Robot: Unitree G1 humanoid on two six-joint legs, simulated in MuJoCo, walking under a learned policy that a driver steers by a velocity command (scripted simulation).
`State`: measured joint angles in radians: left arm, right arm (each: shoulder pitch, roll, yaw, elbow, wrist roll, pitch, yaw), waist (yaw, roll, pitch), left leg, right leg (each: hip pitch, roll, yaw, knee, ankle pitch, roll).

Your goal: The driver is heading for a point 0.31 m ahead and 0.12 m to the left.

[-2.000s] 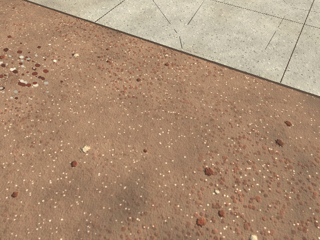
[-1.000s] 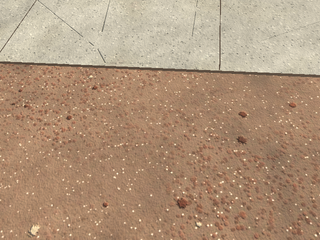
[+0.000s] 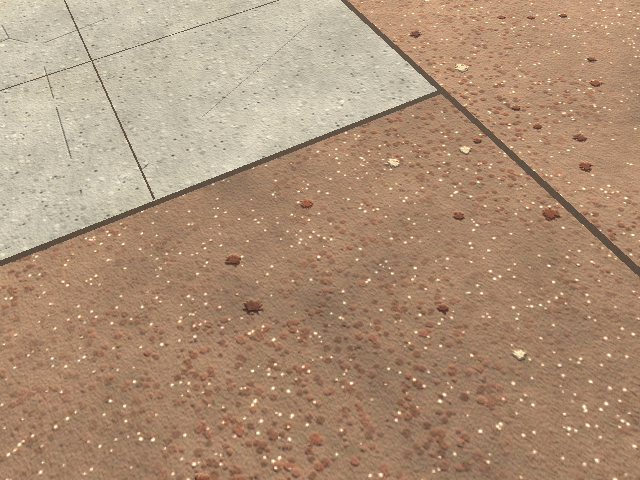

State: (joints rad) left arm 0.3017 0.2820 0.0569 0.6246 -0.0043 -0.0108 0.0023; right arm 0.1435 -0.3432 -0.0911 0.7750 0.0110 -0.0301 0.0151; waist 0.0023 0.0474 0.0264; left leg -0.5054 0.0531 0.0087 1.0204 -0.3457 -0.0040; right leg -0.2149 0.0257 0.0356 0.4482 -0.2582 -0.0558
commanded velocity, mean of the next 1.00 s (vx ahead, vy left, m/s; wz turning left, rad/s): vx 0.19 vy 0.00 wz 0.09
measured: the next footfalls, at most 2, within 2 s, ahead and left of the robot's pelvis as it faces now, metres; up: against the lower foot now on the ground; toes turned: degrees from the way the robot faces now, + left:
left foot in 0.38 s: +0.32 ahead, +0.17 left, +0.00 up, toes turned +9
right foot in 0.78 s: +0.38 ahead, -0.06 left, +0.00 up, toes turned +9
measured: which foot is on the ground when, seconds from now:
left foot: up 0.00-0.36, down 0.38-1.00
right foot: down 0.00-0.38, up 0.40-0.76, down 0.78-1.00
